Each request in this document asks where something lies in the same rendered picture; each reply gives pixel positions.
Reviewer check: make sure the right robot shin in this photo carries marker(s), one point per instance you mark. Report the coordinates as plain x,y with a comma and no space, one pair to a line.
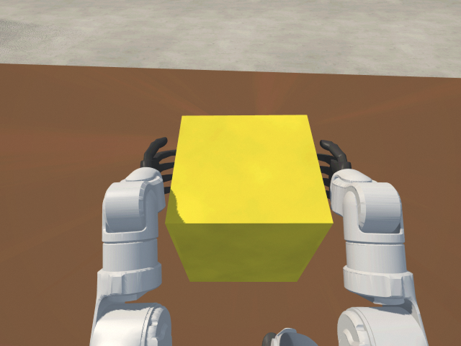
287,330

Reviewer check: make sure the robot left hand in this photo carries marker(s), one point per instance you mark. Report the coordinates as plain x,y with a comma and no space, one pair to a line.
152,158

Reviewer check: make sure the right robot upper arm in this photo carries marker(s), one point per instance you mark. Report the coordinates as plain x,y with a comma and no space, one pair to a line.
379,326

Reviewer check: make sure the left robot upper arm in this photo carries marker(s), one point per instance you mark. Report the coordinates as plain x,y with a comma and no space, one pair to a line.
133,324

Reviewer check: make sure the robot right hand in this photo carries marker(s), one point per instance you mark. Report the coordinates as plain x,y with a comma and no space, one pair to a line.
337,162

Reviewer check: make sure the left robot forearm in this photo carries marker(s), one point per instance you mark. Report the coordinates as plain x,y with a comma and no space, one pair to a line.
129,231

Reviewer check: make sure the right robot forearm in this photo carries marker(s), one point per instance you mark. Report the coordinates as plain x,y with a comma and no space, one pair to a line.
373,229

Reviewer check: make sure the carton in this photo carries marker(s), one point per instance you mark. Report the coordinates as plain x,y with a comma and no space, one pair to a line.
247,201

